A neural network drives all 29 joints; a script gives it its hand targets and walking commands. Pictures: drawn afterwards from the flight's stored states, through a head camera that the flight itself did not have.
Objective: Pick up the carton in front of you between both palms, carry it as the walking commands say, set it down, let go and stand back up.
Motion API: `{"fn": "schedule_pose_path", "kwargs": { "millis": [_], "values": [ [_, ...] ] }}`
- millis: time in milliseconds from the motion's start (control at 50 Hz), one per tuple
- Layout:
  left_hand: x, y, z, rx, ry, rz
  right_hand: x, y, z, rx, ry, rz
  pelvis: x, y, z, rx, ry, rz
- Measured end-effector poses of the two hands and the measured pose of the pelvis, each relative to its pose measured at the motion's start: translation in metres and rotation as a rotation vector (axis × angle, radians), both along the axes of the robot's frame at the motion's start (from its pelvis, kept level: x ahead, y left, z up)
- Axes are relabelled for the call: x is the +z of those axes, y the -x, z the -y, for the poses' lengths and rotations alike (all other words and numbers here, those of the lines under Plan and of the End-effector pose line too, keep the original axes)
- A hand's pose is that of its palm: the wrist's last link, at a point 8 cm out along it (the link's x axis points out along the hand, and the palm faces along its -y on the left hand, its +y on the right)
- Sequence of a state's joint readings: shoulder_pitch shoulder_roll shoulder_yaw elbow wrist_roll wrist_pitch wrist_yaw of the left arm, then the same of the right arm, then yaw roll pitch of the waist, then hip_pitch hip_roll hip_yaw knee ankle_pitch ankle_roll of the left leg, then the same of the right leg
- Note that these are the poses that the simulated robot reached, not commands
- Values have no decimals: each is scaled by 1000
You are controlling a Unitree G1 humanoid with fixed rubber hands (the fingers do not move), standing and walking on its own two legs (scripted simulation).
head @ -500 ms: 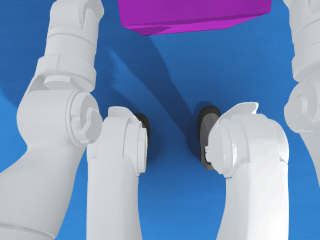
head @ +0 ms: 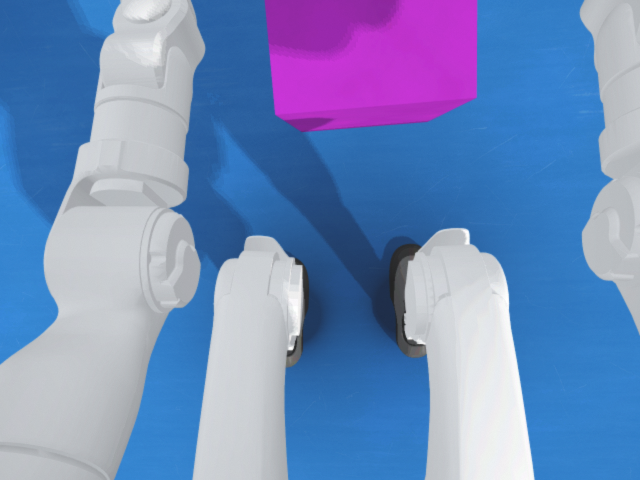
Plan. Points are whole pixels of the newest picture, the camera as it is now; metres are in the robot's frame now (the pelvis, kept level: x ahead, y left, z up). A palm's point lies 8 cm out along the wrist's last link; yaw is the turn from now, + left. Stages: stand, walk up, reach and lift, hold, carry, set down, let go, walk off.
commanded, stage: set down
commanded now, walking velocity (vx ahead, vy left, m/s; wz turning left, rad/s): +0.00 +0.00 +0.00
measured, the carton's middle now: (363, 40) +0.56 -0.04 -0.30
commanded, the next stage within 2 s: let go in 0.70 s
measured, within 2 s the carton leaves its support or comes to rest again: neither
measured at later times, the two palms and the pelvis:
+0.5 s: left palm out of the picture +0.57 +0.15 +0.03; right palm out of the picture +0.57 -0.25 +0.03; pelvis +0.02 -0.01 +0.13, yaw +0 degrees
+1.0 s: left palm out of the picture +0.51 +0.17 +0.14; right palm out of the picture +0.50 -0.25 +0.14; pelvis +0.05 -0.01 +0.26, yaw -2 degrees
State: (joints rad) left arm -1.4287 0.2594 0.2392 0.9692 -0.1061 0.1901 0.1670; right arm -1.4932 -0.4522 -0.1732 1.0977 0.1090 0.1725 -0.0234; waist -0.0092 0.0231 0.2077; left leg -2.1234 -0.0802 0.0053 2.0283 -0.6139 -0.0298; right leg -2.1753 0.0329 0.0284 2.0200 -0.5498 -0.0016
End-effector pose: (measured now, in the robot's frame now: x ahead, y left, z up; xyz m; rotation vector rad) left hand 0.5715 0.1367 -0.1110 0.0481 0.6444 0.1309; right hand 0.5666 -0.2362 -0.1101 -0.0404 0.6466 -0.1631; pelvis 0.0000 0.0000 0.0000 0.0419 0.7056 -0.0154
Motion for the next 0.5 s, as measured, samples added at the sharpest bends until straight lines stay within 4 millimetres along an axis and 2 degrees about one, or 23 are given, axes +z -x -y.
{"fn": "schedule_pose_path", "kwargs": {
  "millis": [300, 500],
  "values": [
    [79, -2, -10, 12, -7, 21, 78, -3, 9, 10, 11, 13, 73, -5, 5, -5, -3, -107],
    [143, -1, -11, 5, -6, 19, 144, -3, 12, 22, 2, 9, 130, -15, 6, -11, -4, -123]
  ]
}}
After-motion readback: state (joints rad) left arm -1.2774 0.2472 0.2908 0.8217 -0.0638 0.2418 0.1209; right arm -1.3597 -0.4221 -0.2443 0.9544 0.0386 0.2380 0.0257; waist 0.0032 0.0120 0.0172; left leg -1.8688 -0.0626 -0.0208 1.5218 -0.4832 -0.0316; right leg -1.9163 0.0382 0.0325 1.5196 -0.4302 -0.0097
